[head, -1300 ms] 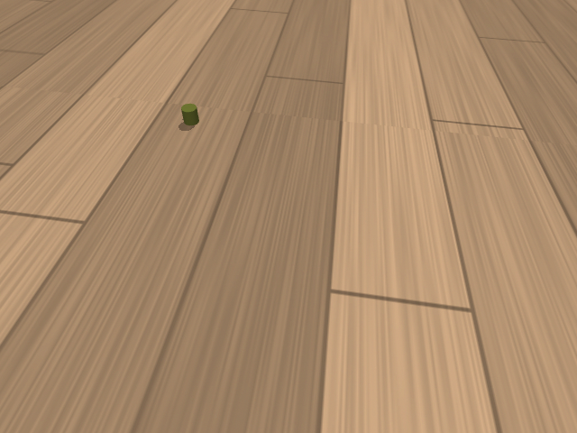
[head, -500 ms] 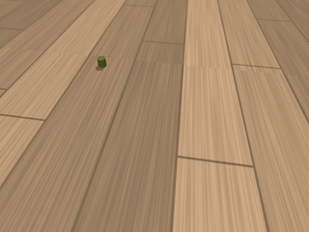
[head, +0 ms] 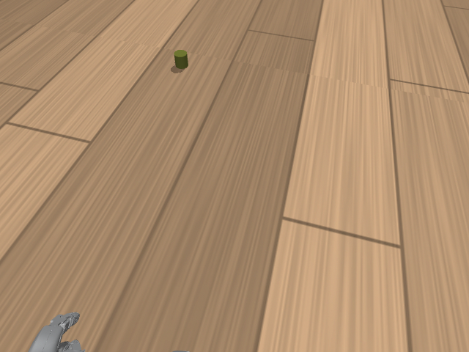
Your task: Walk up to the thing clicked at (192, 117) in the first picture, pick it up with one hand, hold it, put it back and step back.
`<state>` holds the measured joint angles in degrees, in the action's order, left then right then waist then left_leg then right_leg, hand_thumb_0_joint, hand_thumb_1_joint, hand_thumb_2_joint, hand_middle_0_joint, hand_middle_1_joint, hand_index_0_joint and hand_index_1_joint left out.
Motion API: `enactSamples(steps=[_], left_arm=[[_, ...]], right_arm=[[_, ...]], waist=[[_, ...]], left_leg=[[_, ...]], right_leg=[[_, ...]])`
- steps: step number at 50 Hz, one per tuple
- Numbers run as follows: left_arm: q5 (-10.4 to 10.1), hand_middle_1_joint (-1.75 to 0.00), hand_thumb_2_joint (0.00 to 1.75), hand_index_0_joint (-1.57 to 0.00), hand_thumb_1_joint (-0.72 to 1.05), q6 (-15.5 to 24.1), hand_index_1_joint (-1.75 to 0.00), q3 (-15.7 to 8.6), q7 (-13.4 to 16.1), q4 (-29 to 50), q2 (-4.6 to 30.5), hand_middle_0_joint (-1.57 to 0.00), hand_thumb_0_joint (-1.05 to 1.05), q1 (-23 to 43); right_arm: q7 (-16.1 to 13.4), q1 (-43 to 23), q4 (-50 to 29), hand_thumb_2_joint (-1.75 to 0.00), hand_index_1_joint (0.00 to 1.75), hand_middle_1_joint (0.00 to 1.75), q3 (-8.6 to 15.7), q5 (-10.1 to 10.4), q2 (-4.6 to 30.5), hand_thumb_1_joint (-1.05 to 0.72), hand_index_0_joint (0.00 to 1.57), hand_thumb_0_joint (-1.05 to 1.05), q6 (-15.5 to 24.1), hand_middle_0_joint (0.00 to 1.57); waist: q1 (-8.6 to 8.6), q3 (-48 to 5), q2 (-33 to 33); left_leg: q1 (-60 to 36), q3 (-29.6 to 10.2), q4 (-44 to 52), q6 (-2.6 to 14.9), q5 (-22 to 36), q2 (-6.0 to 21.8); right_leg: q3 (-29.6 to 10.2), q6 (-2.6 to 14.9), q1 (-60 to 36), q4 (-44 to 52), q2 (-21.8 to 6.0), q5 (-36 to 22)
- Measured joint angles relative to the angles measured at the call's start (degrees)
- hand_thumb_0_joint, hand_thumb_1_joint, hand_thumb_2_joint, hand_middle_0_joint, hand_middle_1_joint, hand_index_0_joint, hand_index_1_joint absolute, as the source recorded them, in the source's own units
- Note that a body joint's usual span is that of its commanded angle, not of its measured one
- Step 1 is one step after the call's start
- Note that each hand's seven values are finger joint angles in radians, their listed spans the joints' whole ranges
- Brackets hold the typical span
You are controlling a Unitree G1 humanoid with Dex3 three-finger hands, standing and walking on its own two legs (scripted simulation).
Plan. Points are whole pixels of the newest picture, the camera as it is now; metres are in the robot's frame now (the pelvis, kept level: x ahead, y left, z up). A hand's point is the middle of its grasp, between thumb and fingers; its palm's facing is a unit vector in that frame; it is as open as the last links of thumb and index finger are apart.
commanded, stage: walk up
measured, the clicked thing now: (180, 58) +1.99 +0.35 -0.72
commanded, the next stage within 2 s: stand in 1.76 s
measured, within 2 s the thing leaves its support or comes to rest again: neither
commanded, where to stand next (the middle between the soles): +0.05 +0.03 m, yaw +36 degrees
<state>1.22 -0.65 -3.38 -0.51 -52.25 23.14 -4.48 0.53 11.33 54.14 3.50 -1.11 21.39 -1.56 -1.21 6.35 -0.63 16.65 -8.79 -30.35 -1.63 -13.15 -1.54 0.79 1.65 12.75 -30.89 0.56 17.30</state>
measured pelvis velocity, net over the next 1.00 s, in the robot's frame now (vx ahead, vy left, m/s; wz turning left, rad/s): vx -0.02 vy -0.01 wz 0.57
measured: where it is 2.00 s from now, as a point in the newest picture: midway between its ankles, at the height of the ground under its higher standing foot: outside the picture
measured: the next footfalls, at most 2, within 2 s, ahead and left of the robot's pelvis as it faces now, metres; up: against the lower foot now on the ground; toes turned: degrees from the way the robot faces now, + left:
left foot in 0.32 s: +0.01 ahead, +0.15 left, +0.00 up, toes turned +14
right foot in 0.58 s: +0.11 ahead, -0.10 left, +0.00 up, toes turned +31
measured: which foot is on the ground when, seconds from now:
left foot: down 0.00-0.00, up 0.02-0.30, down 0.32-0.60, up 0.62-0.90, down 0.92-1.00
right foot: down 0.00-0.32, up 0.34-0.56, down 0.58-1.00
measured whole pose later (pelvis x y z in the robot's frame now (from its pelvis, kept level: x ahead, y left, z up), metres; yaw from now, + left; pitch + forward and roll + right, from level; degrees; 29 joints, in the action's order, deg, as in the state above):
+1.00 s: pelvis -0.02 -0.01 -0.02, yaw +33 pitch -3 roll +1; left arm 1.0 -1.5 -3.9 -0.2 -47.0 25.9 -16.3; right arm 0.9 13.4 46.9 3.1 -1.6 23.2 0.9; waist 2.1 6.1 -2.5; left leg 19.9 -0.8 -41.2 0.9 -18.6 -2.1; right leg 2.7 0.7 20.6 -52.1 -7.5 31.7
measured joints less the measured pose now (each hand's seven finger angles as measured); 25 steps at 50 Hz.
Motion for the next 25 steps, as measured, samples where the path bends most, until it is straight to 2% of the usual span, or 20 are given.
enactSamples(steps=[1,2,4,7,9,13,16,17,19,21,25], left_arm=[[0.30,-0.30,0.90,-0.20,0.90,0.08,-0.30,-0.15,0.01,0.82,-0.09,-0.20,0.00,-0.21],[0.65,-0.30,0.90,-0.20,0.90,-0.08,-0.30,-0.22,-0.13,1.59,-0.03,-0.20,0.00,-0.47],[0.80,-0.30,0.90,-0.20,0.90,-0.67,-0.30,-0.34,-0.41,3.21,-0.05,-0.20,0.00,-1.02],[1.10,-0.30,0.90,-0.20,0.90,-0.75,-0.30,-0.15,-0.48,4.96,-0.68,-0.20,0.00,-1.93],[1.39,-0.30,0.90,-0.20,0.90,-0.53,-0.30,-0.08,-0.64,5.88,-0.81,-0.20,0.00,-2.68],[1.42,-0.30,0.90,-0.21,0.90,-0.52,-0.30,-0.15,-1.37,7.78,-0.07,-0.20,0.00,-4.77],[0.89,-0.30,0.90,-0.21,0.90,-1.51,-0.30,-0.52,-1.84,8.33,1.17,-0.21,0.00,-6.34],[0.69,-0.30,0.90,-0.21,0.90,-2.00,-0.30,-0.93,-1.76,8.06,1.77,-0.21,0.00,-6.46],[0.45,-0.30,0.90,-0.20,0.90,-3.16,-0.30,-1.30,-1.33,7.02,2.06,-0.20,0.00,-6.55],[0.10,-0.30,0.90,-0.20,0.90,-3.40,-0.30,-1.26,-1.25,6.40,2.17,-0.20,0.00,-6.94],[-0.27,-0.30,0.90,-0.20,0.90,-2.57,-0.30,-1.36,-1.67,6.09,1.73,-0.20,0.00,-8.76]], right_arm=[[-0.35,-0.11,-0.36,-0.90,0.30,0.30,0.35,0.01,0.49,-0.90,0.21,0.00,-0.40,0.21],[-0.76,-0.13,-0.93,-0.90,0.30,0.30,0.65,-0.18,0.67,-0.90,0.21,0.00,-0.83,0.21],[-0.90,0.02,-2.96,-0.90,0.30,0.30,0.93,-0.62,1.10,-0.90,0.21,0.00,-1.51,0.21],[0.07,0.15,-6.20,-0.90,0.30,0.30,1.30,-0.59,2.60,-0.90,0.20,0.00,-1.30,0.20],[0.70,0.35,-7.33,-0.90,0.30,0.30,1.48,-0.40,3.23,-0.90,0.20,0.00,-0.77,0.20],[1.12,0.91,-7.86,-0.90,0.30,0.30,1.40,-0.25,3.23,-0.90,0.20,0.00,-0.18,0.20],[0.79,2.06,-8.39,-0.90,0.30,0.30,1.28,-0.26,2.79,-0.90,0.20,0.00,1.39,0.20],[0.46,2.17,-8.45,-0.90,0.30,0.30,1.23,-0.57,2.07,-0.90,0.20,0.00,1.93,0.20],[0.11,2.97,-9.00,-0.90,0.30,0.30,0.45,-0.53,1.28,-0.90,0.20,0.00,2.56,0.20],[-0.41,3.76,-9.32,-0.90,0.30,0.30,-0.38,-0.33,0.75,-0.90,0.21,0.00,2.74,0.21],[-1.03,4.49,-10.35,-0.90,0.30,0.30,-1.11,-0.57,0.91,-0.90,0.21,0.00,2.60,0.21]], waist=[[0.09,0.36,0.60],[0.13,0.55,0.46],[0.63,1.22,-0.55],[0.87,2.14,-0.51],[1.00,2.27,-0.62],[2.02,1.76,-1.89],[2.49,0.88,-3.60],[2.84,1.15,-5.19],[2.61,1.18,-5.71],[2.39,1.12,-5.36],[2.15,0.62,-3.22]], left_leg=[[1.65,0.10,-3.71,0.73,-1.79,0.06],[3.78,1.74,-9.12,1.13,-6.06,-0.21],[7.33,5.31,-20.22,0.80,-11.48,-0.74],[9.54,7.51,-28.01,0.69,-11.27,0.40],[8.79,8.00,-26.13,0.97,-11.68,1.61],[4.66,8.88,-16.00,1.46,-11.44,3.06],[-0.04,10.27,-6.39,1.89,-5.14,1.92],[0.06,10.54,-7.14,1.54,-5.17,0.71],[1.13,9.13,-9.41,1.52,-6.14,0.06],[1.18,7.29,-9.18,1.68,-5.81,0.02],[1.97,4.11,-9.12,0.85,-5.17,0.55]], right_leg=[[0.89,0.10,0.14,-0.52,0.20,0.28],[1.64,0.28,0.31,-1.06,-0.26,0.74],[2.49,0.55,0.08,-1.10,-1.83,0.94],[4.26,0.47,-0.68,0.03,-3.13,0.29],[5.72,0.35,-0.80,-0.48,-3.91,0.72],[8.37,-0.20,0.00,-4.92,-5.91,3.66],[9.62,-1.10,2.27,-12.02,-8.40,7.88],[7.95,-1.01,3.78,-16.15,-9.16,9.80],[3.83,-1.09,6.92,-24.23,-6.69,14.30],[1.79,-1.02,9.15,-28.70,-4.85,14.70],[0.42,-0.93,9.88,-24.01,-4.06,13.30]])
